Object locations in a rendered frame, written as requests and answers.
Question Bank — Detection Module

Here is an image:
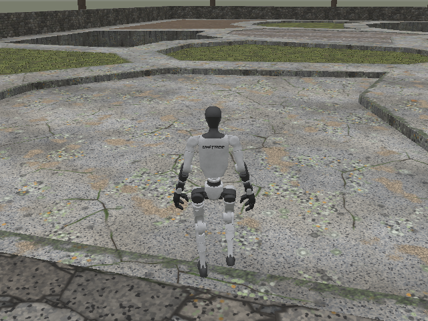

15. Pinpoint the robot left upper arm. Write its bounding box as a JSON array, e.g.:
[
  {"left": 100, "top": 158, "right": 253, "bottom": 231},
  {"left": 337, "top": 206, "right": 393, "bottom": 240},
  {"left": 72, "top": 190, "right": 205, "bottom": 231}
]
[{"left": 182, "top": 135, "right": 200, "bottom": 173}]

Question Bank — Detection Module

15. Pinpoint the right robot hand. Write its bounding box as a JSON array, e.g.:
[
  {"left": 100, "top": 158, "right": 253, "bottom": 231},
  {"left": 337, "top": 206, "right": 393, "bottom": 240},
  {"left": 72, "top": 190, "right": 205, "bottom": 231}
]
[{"left": 240, "top": 193, "right": 255, "bottom": 211}]

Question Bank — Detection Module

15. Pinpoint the left robot shin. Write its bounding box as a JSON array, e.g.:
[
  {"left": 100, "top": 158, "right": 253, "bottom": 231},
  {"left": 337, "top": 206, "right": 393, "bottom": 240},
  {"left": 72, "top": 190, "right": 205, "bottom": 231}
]
[{"left": 195, "top": 223, "right": 206, "bottom": 269}]

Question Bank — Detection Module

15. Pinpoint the robot right upper arm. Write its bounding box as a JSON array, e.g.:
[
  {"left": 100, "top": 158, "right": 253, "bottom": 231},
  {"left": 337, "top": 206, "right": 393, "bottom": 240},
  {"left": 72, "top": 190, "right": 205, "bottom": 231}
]
[{"left": 227, "top": 135, "right": 245, "bottom": 173}]

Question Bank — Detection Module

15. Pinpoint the robot right forearm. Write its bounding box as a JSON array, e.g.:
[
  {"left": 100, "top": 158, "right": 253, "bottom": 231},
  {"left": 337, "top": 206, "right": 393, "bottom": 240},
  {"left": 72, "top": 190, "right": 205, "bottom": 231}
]
[{"left": 239, "top": 162, "right": 254, "bottom": 195}]

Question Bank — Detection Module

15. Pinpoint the robot left forearm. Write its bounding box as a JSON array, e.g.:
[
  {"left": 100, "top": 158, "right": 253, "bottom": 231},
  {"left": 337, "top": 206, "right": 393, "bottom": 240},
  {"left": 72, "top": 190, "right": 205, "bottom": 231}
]
[{"left": 175, "top": 163, "right": 189, "bottom": 194}]

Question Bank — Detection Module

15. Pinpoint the left robot hand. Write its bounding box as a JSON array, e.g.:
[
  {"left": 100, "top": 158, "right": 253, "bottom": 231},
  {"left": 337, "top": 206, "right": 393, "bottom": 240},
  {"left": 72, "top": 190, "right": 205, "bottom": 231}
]
[{"left": 173, "top": 192, "right": 189, "bottom": 210}]

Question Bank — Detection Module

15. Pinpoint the right robot foot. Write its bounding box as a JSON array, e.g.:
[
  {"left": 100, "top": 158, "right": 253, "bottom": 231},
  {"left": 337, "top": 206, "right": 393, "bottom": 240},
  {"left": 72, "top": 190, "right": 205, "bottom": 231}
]
[{"left": 226, "top": 255, "right": 235, "bottom": 266}]

